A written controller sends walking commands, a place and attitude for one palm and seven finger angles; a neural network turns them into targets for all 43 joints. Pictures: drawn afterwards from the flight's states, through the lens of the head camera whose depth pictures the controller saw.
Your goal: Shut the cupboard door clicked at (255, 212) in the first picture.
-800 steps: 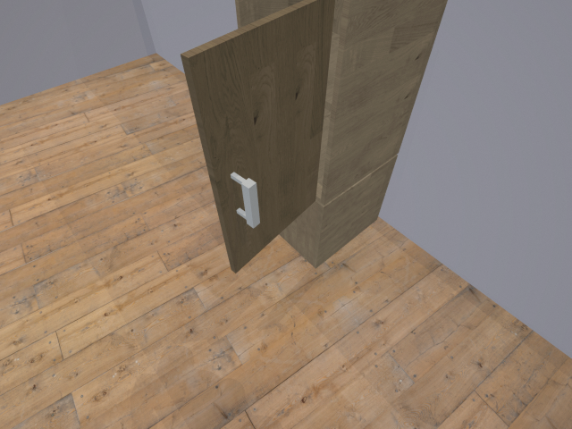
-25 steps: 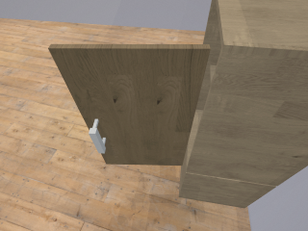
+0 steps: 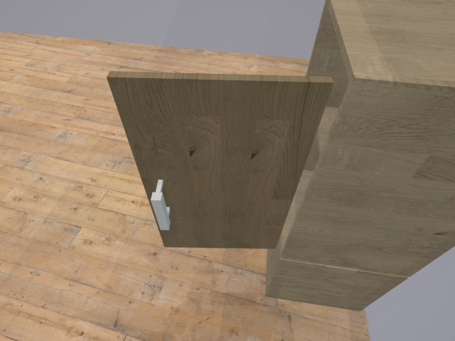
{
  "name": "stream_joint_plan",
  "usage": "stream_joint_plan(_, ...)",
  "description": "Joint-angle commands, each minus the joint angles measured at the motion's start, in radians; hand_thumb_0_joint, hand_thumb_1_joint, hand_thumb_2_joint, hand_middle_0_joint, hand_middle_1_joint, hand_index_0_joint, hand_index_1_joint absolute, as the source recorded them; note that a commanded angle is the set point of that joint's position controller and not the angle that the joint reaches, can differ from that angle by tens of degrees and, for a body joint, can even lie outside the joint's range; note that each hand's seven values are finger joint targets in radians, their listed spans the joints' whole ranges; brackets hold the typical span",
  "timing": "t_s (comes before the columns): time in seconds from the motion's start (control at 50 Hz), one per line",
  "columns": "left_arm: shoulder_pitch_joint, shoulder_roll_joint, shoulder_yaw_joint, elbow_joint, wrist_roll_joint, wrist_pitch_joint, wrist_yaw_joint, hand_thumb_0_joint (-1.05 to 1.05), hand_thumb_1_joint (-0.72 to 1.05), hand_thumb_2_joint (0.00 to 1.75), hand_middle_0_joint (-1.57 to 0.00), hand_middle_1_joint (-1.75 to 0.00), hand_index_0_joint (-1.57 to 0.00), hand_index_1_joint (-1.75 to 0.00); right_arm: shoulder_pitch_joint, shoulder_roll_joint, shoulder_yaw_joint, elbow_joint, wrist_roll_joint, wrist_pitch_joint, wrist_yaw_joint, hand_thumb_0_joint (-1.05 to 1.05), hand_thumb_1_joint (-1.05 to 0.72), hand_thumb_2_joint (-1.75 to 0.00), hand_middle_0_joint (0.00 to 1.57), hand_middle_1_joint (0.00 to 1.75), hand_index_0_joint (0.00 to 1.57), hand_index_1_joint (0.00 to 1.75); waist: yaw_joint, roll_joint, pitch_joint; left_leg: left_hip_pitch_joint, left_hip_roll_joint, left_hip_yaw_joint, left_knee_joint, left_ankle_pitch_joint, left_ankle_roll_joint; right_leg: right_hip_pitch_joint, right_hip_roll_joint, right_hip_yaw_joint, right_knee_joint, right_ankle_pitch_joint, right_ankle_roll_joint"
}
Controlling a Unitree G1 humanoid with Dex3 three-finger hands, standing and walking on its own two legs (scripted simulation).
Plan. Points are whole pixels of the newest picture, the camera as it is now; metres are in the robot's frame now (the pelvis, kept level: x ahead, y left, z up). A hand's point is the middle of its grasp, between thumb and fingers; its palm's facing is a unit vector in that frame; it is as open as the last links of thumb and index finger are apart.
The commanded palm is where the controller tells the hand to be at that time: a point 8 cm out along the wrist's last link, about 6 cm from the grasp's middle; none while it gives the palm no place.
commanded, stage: come to a stop and stand still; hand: left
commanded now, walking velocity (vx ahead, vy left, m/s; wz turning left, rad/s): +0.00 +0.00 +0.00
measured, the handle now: (162, 205) +0.41 +0.18 -0.07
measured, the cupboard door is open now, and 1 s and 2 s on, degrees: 98 98 98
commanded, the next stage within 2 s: look again from close up in 0.54 s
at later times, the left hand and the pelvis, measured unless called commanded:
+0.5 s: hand out of the picture +0.04 +0.18 -0.18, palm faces +0.00 -0.98 -0.17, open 7.3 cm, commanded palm none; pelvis +0.03 +0.01 +0.00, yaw +0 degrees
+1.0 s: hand out of the picture +0.04 +0.18 -0.18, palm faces +0.00 -0.98 -0.19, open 7.4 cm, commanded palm none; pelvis +0.03 +0.01 +0.00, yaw +0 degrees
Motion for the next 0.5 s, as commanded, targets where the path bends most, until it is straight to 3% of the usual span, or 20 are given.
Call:
stream_joint_plan(0.0,0.044,0.083,0.018,-0.018,-0.002,-0.02,0.012,0.0,0.9,0.9,-0.2,-0.3,-0.2,-0.3,0.009,-0.124,-0.019,-0.032,0.009,-0.034,-0.011,0.0,-0.9,-0.9,0.2,0.3,0.2,0.3,0.015,0.008,0.023,-0.027,0.141,-0.156,-0.122,0.137,-0.003,0.025,-0.055,0.055,-0.048,0.093,-0.055)
stream_joint_plan(0.12,0.062,0.077,0.015,0.024,-0.003,-0.02,0.019,0.0,0.9,0.9,-0.2,-0.3,-0.2,-0.3,0.022,-0.116,-0.016,0.006,0.011,-0.037,-0.019,0.0,-0.9,-0.9,0.2,0.3,0.2,0.3,0.01,0.008,0.015,0.025,0.142,-0.134,-0.085,0.305,-0.008,0.037,-0.062,0.05,-0.031,0.182,-0.051)
stream_joint_plan(0.2,0.067,0.069,0.014,0.038,-0.003,-0.018,0.021,0.0,0.9,0.9,-0.2,-0.3,-0.2,-0.3,0.015,-0.109,-0.017,0.02,0.011,-0.036,-0.023,0.0,-0.9,-0.9,0.2,0.3,0.2,0.3,0.01,0.008,0.036,0.029,0.14,-0.132,-0.082,0.328,-0.009,0.035,-0.064,0.048,-0.031,0.199,-0.05)
stream_joint_plan(0.32,0.07,0.065,0.018,0.048,-0.002,-0.017,0.025,0.0,0.9,0.9,-0.2,-0.3,-0.2,-0.3,0.009,-0.109,-0.02,0.033,0.011,-0.038,-0.029,0.0,-0.9,-0.9,0.2,0.3,0.2,0.3,0.01,0.022,0.006,0.081,0.143,-0.127,-0.068,0.451,-0.011,0.049,-0.066,0.042,-0.015,0.259,-0.048)
stream_joint_plan(0.48,0.055,0.066,0.021,0.043,-0.001,-0.013,0.024,0.0,0.9,0.9,-0.2,-0.3,-0.2,-0.3,-0.009,-0.106,-0.02,0.032,0.009,-0.034,-0.03,0.0,-0.9,-0.9,0.2,0.3,0.2,0.3,0.014,0.015,0.04,0.062,0.142,-0.126,-0.088,0.401,-0.011,0.052,-0.068,0.043,-0.03,0.237,-0.046)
